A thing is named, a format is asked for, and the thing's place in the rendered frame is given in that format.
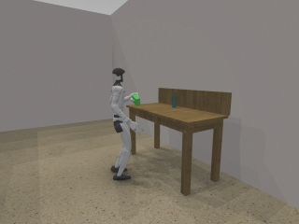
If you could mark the robot foot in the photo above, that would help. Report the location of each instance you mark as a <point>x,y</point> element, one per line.
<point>115,168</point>
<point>121,177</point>

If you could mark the robot left hand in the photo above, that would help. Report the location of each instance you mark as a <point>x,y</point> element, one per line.
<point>131,96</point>

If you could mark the robot right forearm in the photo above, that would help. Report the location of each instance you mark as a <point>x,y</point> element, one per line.
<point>118,112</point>

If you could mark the robot left forearm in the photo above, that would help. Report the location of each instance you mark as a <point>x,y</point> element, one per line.
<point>126,99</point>

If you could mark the robot right foot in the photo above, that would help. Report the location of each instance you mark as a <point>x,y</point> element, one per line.
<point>121,177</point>

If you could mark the table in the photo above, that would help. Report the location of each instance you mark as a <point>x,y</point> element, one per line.
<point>195,111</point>

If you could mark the sponge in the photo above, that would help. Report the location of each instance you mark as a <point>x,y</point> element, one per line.
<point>137,100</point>

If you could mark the robot left foot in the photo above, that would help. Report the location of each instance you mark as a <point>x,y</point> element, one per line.
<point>115,168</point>

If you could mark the robot right upper arm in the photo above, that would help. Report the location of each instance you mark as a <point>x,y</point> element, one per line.
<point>116,95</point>

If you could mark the robot right hand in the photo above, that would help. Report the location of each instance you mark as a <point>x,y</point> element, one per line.
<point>133,125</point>

